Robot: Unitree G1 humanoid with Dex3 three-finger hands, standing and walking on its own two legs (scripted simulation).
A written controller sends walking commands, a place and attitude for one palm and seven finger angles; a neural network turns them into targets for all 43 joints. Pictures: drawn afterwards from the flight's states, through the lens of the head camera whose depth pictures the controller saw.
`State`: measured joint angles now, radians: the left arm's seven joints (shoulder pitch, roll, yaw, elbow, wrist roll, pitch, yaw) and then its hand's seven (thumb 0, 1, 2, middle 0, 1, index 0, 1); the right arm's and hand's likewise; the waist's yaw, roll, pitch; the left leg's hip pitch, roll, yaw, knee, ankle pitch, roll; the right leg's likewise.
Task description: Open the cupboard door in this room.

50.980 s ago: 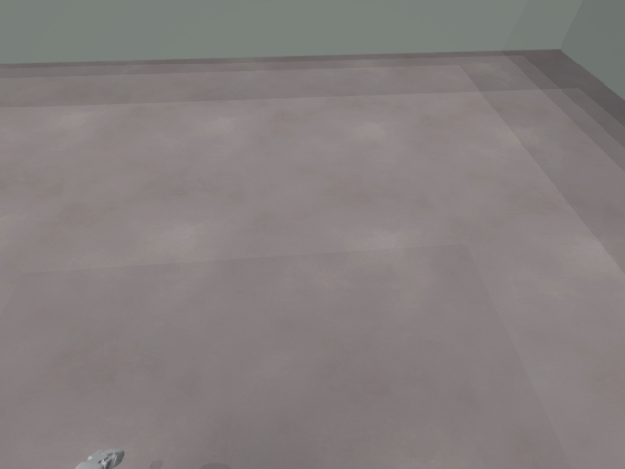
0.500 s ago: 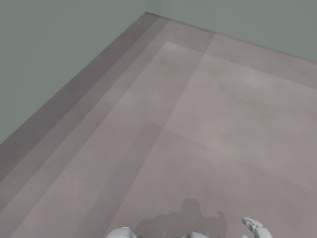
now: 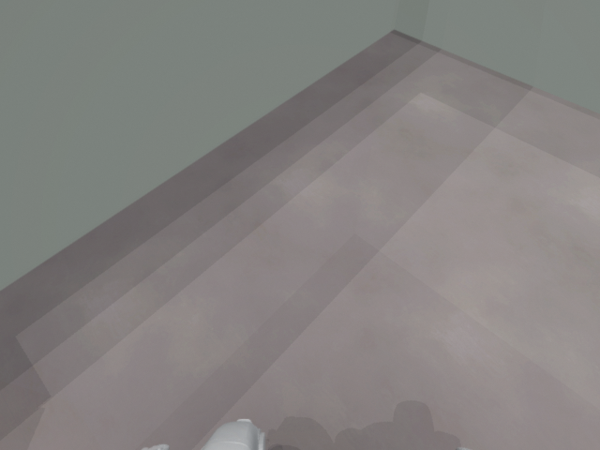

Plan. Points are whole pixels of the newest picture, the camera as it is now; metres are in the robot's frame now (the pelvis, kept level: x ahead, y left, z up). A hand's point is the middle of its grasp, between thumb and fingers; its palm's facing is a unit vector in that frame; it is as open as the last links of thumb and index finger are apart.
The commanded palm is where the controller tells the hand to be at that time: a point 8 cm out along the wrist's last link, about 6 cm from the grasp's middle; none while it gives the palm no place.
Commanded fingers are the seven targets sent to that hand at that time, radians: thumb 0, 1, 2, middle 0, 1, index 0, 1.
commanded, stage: turn to face it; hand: left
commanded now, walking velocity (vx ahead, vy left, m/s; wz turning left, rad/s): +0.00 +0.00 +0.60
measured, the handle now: out of the picture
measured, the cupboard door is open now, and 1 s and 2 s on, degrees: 39 39 39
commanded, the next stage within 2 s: none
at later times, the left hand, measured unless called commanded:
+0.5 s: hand out of the picture +0.08 +0.21 -0.16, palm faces +0.28 -0.91 -0.31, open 7.4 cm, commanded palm none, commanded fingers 0.00 0.90 0.90 -0.20 -0.30 -0.20 -0.30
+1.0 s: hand out of the picture -0.06 +0.18 -0.19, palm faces +0.61 -0.75 -0.26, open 7.4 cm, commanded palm none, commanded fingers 0.00 0.90 0.90 -0.20 -0.30 -0.20 -0.30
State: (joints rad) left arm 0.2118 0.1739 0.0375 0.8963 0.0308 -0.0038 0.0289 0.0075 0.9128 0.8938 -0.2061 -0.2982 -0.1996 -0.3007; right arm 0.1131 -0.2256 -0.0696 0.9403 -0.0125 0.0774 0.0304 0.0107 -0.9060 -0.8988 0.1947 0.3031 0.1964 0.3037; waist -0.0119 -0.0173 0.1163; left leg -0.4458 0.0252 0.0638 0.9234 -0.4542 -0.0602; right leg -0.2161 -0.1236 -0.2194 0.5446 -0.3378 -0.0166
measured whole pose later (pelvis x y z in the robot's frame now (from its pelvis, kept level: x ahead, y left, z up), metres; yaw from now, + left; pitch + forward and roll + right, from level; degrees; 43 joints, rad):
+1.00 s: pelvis +0.03 -0.03 -0.01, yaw +37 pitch +1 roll +0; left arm 0.21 0.26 0.08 0.95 0.02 0.06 0.02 0.01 0.91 0.89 -0.20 -0.30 -0.20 -0.30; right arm 0.09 -0.22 -0.06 0.89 -0.02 0.03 0.01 0.01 -0.90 -0.90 0.20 0.30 0.20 0.30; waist 0.01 -0.05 0.12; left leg -0.33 0.00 0.06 0.63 -0.31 0.04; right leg -0.43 -0.12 -0.10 1.09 -0.53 0.07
